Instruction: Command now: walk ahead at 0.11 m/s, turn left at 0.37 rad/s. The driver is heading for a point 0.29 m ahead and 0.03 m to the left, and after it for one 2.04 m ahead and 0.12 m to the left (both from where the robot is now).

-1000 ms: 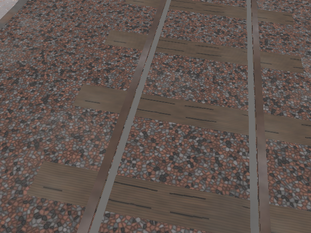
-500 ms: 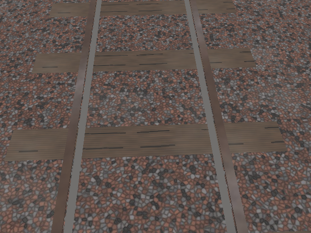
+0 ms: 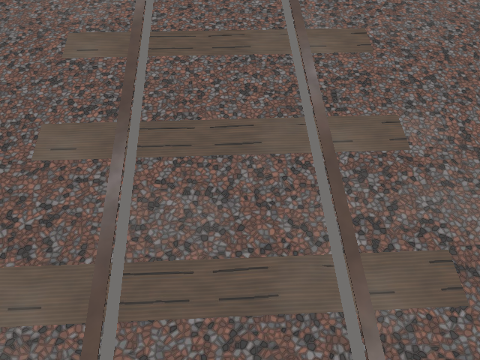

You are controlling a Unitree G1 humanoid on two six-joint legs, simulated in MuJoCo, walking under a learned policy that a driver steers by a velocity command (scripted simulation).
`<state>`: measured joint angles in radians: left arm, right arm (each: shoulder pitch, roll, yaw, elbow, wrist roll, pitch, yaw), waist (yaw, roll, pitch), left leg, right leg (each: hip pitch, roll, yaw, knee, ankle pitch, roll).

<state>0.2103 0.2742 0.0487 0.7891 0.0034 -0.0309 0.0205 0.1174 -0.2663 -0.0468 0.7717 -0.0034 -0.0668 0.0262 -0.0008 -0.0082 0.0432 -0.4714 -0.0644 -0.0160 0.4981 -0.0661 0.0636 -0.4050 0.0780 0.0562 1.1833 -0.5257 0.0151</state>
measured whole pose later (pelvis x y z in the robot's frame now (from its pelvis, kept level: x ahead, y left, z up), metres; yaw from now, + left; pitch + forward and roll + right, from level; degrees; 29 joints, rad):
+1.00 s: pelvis +0.05 -0.05 +0.01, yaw +9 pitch +1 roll +1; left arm 0.22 0.30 0.08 0.68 -0.02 0.05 -0.01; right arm 0.13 -0.28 -0.08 0.69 0.01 0.03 -0.04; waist 0.01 0.02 0.03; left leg -0.24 0.08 0.09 0.54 -0.31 -0.04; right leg -0.38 -0.03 -0.05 0.76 -0.39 0.02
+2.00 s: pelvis +0.37 -0.06 +0.01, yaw +5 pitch +3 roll +0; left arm 0.00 0.27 0.03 0.59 -0.01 -0.12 -0.03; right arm 0.47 -0.28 -0.06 0.82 0.03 -0.04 -0.02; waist -0.12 -0.02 0.03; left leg 0.00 -0.06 -0.23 0.38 -0.42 0.04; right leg -0.48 0.02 0.07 0.46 -0.04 0.01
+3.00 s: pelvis +0.89 +0.09 +0.00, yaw +6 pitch +1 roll +2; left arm 0.09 0.26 0.04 0.71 -0.02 -0.03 -0.06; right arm 0.32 -0.29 -0.08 0.82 0.01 -0.06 -0.01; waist -0.07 -0.03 0.05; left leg 0.13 0.00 0.28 0.26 -0.39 -0.02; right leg -0.60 -0.07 -0.04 0.65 -0.07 -0.06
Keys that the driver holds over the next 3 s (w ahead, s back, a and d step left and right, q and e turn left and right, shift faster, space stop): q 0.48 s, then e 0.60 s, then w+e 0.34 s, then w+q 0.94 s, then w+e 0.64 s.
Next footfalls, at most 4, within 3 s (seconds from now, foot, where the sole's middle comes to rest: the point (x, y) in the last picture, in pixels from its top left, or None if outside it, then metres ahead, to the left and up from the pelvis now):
0.32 right None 0.14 -0.14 -0.76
0.68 left None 0.04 0.11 -0.76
1.02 right None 0.10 -0.15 -0.76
1.58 left None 0.26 0.06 -0.76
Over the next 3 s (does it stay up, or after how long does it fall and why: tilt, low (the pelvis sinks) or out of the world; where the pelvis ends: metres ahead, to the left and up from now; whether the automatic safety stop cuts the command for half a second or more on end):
stays up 0.89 0.09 0.00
